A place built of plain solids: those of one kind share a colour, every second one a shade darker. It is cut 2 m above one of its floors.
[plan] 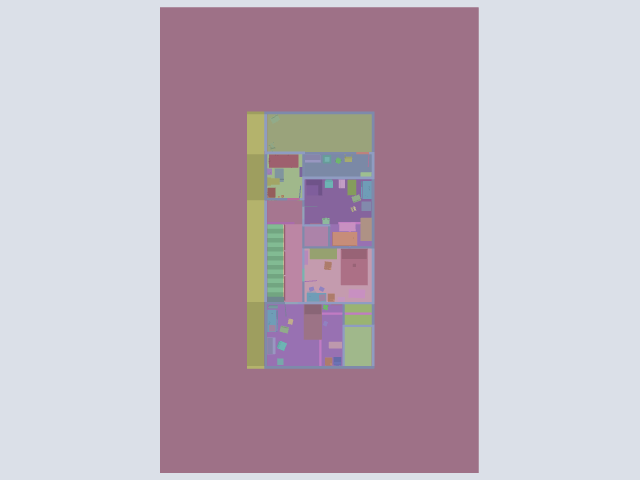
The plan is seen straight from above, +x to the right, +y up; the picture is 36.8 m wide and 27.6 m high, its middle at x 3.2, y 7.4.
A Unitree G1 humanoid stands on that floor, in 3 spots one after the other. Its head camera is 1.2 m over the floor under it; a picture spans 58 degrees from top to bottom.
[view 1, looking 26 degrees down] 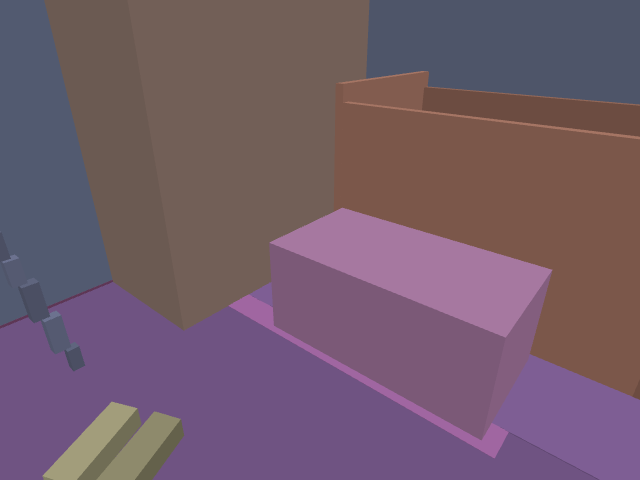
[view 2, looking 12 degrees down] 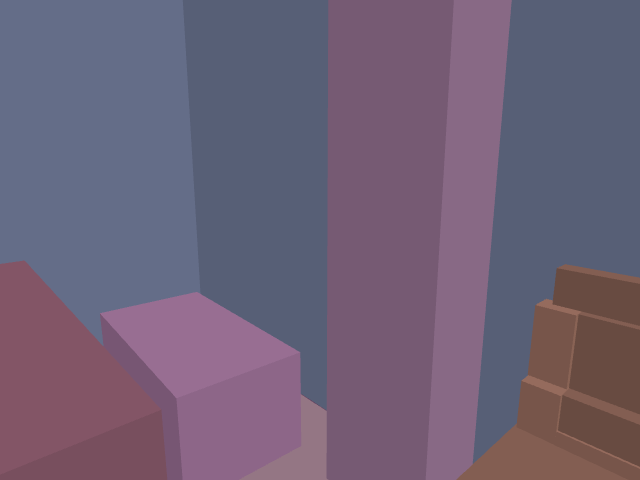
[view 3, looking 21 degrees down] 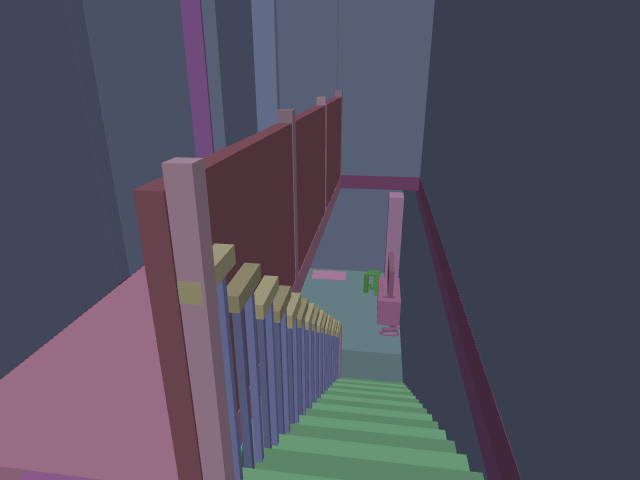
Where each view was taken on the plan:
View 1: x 4.08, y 9.47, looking -50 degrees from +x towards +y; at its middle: trunk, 1.78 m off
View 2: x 3.62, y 5.08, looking -42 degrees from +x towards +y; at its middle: wall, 1.89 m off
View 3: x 0.65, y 9.20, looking -82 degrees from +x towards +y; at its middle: upper_floor_landing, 3.73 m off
